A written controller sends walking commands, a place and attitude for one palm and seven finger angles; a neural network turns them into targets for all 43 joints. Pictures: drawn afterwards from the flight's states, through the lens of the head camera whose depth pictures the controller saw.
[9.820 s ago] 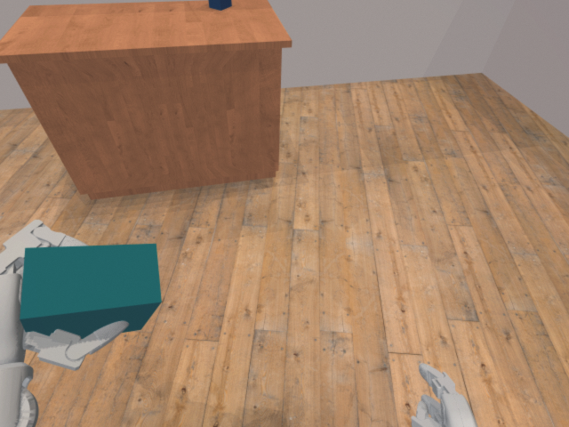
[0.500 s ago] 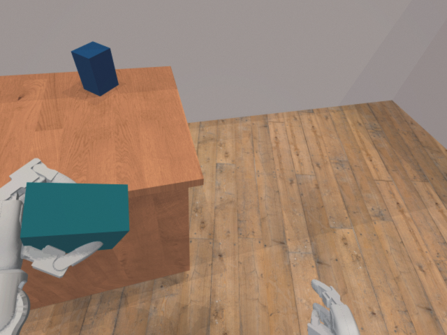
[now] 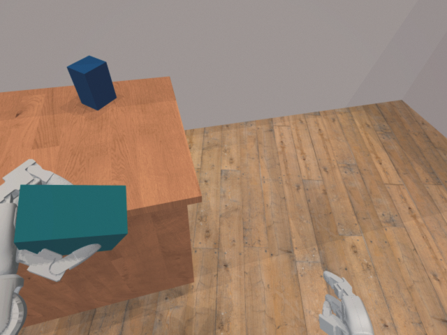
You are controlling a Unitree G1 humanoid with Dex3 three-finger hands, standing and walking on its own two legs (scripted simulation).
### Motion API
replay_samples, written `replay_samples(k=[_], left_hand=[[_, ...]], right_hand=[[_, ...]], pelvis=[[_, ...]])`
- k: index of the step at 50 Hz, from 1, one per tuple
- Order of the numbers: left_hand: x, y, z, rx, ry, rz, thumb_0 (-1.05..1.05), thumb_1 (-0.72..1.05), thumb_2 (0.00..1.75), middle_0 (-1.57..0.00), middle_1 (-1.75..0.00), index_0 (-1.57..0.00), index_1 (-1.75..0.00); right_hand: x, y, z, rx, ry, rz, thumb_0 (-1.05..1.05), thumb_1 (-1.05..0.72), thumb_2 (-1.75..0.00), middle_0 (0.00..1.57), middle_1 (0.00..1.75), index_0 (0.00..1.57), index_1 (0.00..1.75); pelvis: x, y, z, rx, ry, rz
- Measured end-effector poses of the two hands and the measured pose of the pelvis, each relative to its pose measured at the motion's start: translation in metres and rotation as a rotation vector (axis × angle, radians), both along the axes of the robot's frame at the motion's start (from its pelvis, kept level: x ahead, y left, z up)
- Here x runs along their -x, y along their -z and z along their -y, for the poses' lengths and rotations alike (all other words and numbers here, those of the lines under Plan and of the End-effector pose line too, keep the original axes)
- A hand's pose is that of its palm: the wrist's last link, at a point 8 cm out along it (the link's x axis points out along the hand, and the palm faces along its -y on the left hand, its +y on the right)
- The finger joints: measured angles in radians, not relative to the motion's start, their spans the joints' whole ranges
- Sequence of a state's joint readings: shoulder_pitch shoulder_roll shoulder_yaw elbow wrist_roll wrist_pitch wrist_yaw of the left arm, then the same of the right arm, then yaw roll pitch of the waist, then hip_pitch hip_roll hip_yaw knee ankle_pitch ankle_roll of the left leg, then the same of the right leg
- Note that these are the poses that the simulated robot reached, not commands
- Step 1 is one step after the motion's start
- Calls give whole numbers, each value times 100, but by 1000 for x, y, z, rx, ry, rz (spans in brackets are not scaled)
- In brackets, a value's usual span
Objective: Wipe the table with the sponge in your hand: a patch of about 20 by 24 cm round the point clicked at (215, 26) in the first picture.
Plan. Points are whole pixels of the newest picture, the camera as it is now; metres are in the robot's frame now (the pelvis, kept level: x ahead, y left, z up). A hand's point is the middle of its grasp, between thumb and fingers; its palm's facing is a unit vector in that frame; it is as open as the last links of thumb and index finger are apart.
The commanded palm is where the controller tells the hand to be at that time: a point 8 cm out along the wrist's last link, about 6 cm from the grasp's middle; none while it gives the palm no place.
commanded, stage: come to a stop and stand still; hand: left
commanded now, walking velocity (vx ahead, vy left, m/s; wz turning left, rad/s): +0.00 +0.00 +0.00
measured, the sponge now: (88, 222) +0.23 +0.21 +0.14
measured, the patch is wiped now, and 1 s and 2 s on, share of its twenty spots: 0.00 0.00 0.00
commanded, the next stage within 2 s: look again from close up in 0.32 s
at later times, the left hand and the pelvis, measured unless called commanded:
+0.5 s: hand (61, 228) +0.21 +0.24 +0.15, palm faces +0.35 -0.86 -0.37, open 10.2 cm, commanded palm +0.15 +0.27 +0.17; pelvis -0.01 -0.01 +0.00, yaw +0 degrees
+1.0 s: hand (46, 233) +0.20 +0.26 +0.15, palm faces +0.35 -0.86 -0.37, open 10.2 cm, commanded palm +0.16 +0.29 +0.17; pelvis -0.01 +0.02 +0.00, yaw +0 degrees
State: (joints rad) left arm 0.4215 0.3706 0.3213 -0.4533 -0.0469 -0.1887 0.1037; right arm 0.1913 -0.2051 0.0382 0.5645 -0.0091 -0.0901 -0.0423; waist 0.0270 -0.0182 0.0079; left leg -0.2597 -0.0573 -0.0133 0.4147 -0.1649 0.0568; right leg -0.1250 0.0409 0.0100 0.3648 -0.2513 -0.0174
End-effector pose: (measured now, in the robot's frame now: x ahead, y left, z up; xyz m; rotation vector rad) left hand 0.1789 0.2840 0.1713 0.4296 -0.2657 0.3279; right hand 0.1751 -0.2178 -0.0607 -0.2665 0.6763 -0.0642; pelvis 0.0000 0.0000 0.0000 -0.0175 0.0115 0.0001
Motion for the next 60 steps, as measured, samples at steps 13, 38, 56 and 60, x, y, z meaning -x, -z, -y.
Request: replay_samples(k=[13,38,56,60], left_hand=[[1,15,5,40,-32,-71,-1,-50,99,-73,-135,-73,-135],[18,13,-6,42,-30,-57,-1,-50,99,-73,-135,-73,-134],[-8,16,-25,0,13,-13,-1,-50,100,-74,-135,-74,-134],[-27,12,-27,-23,29,-3,-1,-50,100,-74,-135,-74,-134]], right_hand=[[13,8,17,-5,48,-40,2,-90,-89,20,30,20,30],[23,4,2,0,38,-35,2,-90,-89,21,30,20,30],[19,16,-4,15,81,-46,2,-90,-89,21,30,20,30],[17,20,-9,5,106,-43,2,-90,-89,21,30,20,30]], pelvis=[[0,-1,8,8,2,-2],[12,-2,-3,10,-6,11],[-8,12,-27,13,27,9],[-14,13,-32,-8,56,10]])
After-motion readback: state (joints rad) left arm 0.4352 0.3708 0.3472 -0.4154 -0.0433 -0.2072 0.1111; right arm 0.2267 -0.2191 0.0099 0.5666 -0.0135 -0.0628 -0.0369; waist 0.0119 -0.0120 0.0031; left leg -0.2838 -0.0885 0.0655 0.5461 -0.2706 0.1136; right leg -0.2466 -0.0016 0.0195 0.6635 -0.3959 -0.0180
